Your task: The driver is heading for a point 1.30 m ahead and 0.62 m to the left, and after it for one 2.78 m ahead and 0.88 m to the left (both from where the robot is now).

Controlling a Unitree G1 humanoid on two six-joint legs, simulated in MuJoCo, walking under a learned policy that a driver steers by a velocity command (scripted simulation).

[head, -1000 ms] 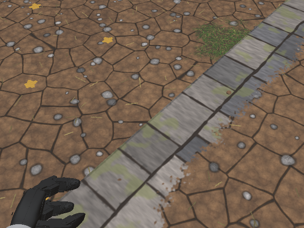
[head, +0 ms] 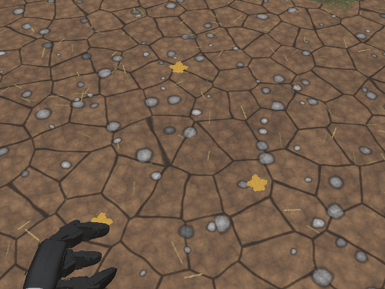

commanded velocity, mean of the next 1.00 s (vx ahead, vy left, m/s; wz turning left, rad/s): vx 1.00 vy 0.00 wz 0.75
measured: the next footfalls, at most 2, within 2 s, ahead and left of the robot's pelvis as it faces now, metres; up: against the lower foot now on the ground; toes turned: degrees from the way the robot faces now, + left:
right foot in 0.02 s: +0.17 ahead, -0.16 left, -0.04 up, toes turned +7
left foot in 0.46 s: +0.53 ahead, +0.06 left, -0.04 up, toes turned +30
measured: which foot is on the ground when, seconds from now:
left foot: down 0.00-0.02, up 0.04-0.44, down 0.46-0.84, up 0.86-1.00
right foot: up 0.00-0.00, down 0.02-0.44, up 0.46-0.82, down 0.84-1.00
